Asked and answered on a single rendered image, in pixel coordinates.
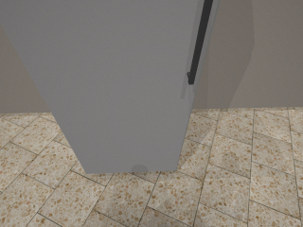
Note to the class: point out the handle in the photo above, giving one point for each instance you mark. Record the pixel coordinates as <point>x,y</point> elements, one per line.
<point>199,41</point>

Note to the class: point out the fridge door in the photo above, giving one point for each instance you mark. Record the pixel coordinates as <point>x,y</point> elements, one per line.
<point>113,73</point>

